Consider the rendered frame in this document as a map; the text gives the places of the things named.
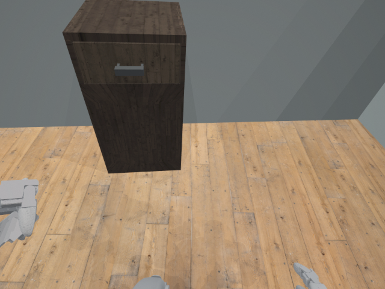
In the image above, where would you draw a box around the left robot thigh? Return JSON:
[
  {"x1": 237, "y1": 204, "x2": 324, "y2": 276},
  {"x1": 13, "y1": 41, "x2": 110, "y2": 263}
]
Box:
[{"x1": 133, "y1": 277, "x2": 170, "y2": 289}]

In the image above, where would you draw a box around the cabinet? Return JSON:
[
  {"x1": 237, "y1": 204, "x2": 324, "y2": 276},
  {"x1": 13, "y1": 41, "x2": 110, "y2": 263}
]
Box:
[{"x1": 63, "y1": 0, "x2": 186, "y2": 173}]

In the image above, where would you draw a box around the left robot hand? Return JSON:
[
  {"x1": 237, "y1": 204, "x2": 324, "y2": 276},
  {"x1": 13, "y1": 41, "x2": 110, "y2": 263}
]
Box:
[{"x1": 0, "y1": 178, "x2": 39, "y2": 247}]

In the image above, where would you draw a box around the drawer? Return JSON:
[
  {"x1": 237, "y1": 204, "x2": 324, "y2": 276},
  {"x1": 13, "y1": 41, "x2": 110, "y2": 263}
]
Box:
[{"x1": 72, "y1": 42, "x2": 180, "y2": 83}]

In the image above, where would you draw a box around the right robot hand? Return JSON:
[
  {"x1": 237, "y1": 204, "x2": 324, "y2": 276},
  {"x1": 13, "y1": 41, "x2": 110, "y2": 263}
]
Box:
[{"x1": 294, "y1": 263, "x2": 327, "y2": 289}]

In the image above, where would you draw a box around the handle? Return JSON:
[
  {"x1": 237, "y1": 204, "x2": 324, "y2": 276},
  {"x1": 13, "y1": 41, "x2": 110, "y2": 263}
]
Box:
[{"x1": 114, "y1": 63, "x2": 144, "y2": 76}]

